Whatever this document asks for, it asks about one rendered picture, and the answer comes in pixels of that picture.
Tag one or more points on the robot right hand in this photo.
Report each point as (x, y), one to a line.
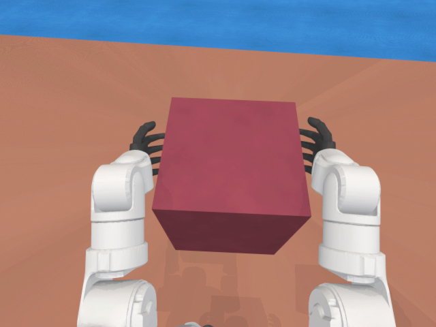
(323, 140)

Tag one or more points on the carton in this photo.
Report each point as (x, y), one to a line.
(231, 176)

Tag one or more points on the right robot upper arm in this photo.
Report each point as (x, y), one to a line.
(348, 305)

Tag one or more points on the robot left hand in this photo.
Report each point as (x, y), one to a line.
(141, 142)

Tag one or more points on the left robot forearm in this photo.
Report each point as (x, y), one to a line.
(117, 211)

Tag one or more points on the right robot forearm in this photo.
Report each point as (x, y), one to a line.
(351, 213)

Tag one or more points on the left robot upper arm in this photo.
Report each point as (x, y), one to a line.
(119, 303)

